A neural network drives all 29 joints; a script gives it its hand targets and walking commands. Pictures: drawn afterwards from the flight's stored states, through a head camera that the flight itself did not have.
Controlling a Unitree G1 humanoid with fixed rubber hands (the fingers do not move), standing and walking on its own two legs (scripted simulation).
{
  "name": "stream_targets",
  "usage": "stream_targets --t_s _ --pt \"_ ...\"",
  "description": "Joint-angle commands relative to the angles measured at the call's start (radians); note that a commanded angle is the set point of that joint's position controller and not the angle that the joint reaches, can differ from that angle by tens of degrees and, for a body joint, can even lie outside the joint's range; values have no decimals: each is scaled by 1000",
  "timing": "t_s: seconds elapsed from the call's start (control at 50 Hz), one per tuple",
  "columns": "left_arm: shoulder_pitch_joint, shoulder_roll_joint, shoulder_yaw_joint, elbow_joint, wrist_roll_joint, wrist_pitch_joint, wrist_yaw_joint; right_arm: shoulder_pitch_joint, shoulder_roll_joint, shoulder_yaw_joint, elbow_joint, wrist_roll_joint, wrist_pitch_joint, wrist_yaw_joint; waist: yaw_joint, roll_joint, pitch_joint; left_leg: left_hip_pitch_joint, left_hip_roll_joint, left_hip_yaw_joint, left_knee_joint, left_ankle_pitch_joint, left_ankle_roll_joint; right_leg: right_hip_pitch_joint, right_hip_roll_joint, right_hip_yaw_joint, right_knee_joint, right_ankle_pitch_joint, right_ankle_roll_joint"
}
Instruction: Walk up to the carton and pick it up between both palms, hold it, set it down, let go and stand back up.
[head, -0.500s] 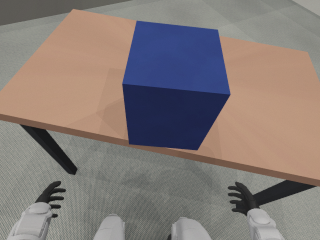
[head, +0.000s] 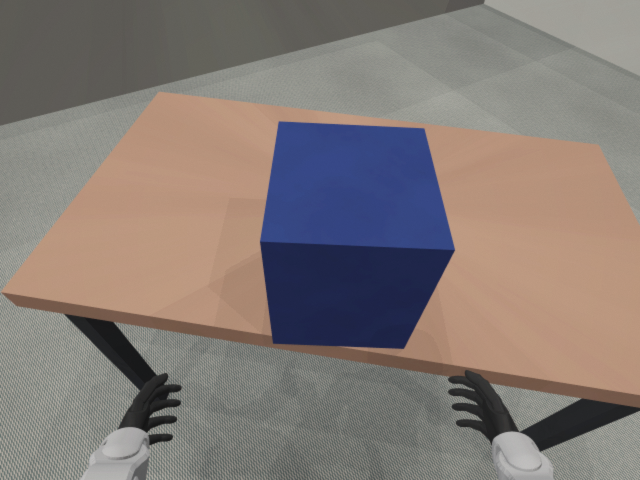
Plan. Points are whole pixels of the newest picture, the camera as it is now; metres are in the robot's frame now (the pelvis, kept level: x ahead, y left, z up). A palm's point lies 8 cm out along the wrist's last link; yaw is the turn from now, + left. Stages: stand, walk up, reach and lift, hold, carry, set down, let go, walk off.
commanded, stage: reach and lift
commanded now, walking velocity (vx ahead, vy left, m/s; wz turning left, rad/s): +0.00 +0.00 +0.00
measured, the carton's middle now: (344, 241) +0.41 -0.04 +0.04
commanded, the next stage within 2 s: none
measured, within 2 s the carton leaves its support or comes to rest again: neither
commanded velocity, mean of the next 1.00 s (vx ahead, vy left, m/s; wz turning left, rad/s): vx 0.00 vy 0.00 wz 0.00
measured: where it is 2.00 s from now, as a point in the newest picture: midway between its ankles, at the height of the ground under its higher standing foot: outside the picture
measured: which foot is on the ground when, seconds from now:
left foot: down 0.00-1.00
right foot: down 0.00-1.00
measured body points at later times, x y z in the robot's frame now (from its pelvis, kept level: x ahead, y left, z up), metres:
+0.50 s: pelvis +0.01 -0.01 +0.01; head +0.00 -0.01 +0.46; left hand +0.18 +0.21 -0.05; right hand +0.19 -0.24 -0.05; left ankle +0.00 +0.16 -0.74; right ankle -0.02 -0.15 -0.74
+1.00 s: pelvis +0.00 +0.00 +0.01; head -0.01 +0.00 +0.46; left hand +0.19 +0.19 -0.01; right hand +0.18 -0.23 -0.01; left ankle +0.00 +0.16 -0.74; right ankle -0.02 -0.15 -0.74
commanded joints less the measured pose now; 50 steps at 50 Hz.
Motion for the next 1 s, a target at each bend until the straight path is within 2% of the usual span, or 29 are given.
stream_targets --t_s 0.0,0.12,0.24,0.4,0.68,0.86,0.98 --pt "84 26 9 -103 19 -17 1 4 -222 -22 -95 30 -39 -3 1 -6 -137 246 -110 41 -81 425 -3 -16 134 -110 -125 289 -42" --pt "36 20 20 -179 17 -80 17 17 -173 -27 -213 28 -59 0 26 -12 -99 215 -112 60 -128 371 -1 -11 125 -92 -162 258 -32" --pt "70 5 12 -192 4 -156 20 94 -126 -9 -257 51 -73 -11 8 -5 -107 230 -126 72 -145 341 0 -2 108 -58 -182 263 -30" --pt "120 15 13 -213 -22 -224 4 146 -94 0 -365 61 -96 -49 21 -40 -84 235 -130 85 -175 333 8 -2 109 -46 -205 243 -22" --pt "170 -7 -28 -311 -60 -325 39 254 -42 -4 -541 96 -88 -53 29 -31 -53 246 -117 96 -201 300 2 -41 105 -18 -230 158 -46" --pt "189 -24 -64 -375 -81 -376 70 264 -33 -15 -637 131 -98 -47 50 -7 -53 226 -113 95 -204 270 -7 -49 106 -11 -227 121 -66" --pt "146 -35 -83 -399 -97 -407 90 248 -23 -15 -666 149 -100 -48 41 -14 -48 225 -111 92 -206 214 -6 -72 102 -5 -221 94 -67"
